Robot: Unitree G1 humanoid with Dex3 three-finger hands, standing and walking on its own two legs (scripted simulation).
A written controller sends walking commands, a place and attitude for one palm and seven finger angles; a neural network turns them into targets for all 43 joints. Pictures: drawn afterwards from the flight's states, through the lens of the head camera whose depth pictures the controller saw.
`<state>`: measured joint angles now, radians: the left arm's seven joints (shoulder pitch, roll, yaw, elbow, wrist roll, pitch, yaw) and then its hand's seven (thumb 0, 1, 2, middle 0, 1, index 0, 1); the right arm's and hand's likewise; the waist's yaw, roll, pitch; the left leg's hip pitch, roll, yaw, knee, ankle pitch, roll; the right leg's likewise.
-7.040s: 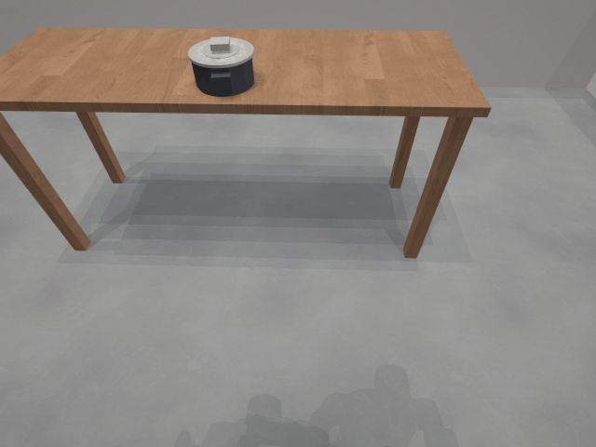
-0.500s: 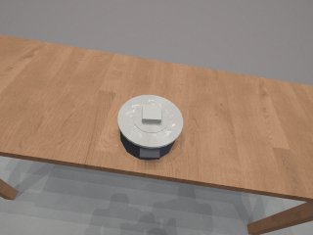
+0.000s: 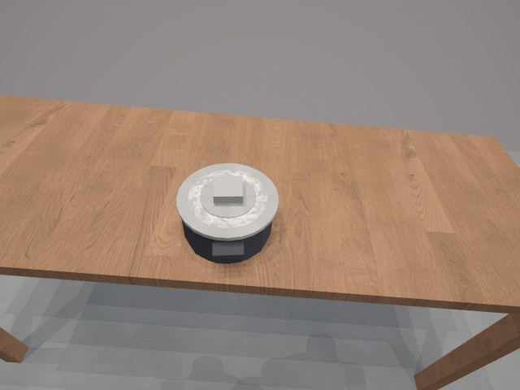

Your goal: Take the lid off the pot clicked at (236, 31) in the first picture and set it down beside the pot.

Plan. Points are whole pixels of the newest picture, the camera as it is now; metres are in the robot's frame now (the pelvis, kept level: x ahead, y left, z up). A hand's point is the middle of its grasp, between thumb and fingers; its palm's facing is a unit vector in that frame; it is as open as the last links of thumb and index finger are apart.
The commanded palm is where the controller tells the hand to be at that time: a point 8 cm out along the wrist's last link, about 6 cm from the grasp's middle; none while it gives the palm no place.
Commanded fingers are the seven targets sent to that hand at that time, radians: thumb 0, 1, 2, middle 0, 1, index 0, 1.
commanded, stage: look again from close up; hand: left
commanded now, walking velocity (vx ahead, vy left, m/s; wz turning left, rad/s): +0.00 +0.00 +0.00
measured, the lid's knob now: (228, 189) +0.43 +0.08 +0.08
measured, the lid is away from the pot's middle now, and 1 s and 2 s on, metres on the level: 0.00 0.00 0.00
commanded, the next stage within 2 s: shuffle to correct the standing spot in 1.34 s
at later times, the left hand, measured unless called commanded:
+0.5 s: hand out of the picture +0.03 +0.21 -0.18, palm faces -0.01 -0.98 -0.22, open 7.4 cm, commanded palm none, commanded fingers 0.00 0.90 0.90 -0.20 -0.30 -0.20 -0.30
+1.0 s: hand out of the picture +0.01 +0.18 -0.17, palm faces -0.01 -0.98 -0.17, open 7.4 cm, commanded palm none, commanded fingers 0.00 0.90 0.90 -0.20 -0.30 -0.20 -0.30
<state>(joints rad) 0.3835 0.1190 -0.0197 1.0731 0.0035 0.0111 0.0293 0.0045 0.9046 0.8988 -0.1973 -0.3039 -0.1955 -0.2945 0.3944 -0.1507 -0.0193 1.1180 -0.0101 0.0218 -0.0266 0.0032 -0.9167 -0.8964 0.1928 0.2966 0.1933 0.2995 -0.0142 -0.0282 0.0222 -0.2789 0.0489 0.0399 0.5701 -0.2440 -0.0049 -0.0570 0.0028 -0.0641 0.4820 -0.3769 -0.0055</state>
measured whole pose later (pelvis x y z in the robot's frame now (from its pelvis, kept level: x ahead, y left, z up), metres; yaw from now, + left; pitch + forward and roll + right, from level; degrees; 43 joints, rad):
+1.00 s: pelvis +0.01 +0.01 +0.00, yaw -2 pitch +1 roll +0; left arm 0.35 0.16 -0.02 1.02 0.02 -0.01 0.04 0.00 0.90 0.90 -0.20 -0.30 -0.20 -0.29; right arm 0.21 -0.15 0.00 1.03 0.00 -0.02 -0.02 0.00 -0.92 -0.90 0.20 0.30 0.20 0.30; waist 0.01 -0.03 0.04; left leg -0.29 0.01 0.06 0.52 -0.24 0.02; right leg -0.10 -0.03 -0.03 0.46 -0.37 0.02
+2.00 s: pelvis -0.03 -0.01 +0.00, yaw -1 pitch +1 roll -1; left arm 0.33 0.19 0.00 1.00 0.02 0.03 0.03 0.00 0.91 0.90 -0.20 -0.30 -0.19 -0.29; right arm 0.20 -0.16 -0.03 1.03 -0.01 0.03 -0.02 0.01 -0.91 -0.90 0.20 0.30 0.20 0.30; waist 0.00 -0.01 0.06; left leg -0.39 0.06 0.02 0.55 -0.17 -0.01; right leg -0.21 0.02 -0.06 0.53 -0.33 -0.02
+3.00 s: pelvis +0.00 +0.04 +0.01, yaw +0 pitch +0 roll -1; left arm 0.35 0.14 -0.02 1.07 0.01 -0.02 0.04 0.00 0.91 0.90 -0.20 -0.30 -0.19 -0.29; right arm 0.28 -0.13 0.00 1.10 0.00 -0.02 -0.03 0.02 -0.94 -0.90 0.20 0.30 0.20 0.30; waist 0.00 -0.05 0.05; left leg -0.30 -0.02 0.05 0.47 -0.18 0.05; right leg -0.09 -0.06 -0.04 0.41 -0.32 0.05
